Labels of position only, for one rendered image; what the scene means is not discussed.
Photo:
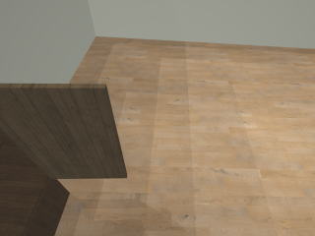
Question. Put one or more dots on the cupboard door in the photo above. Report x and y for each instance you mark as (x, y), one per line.
(67, 130)

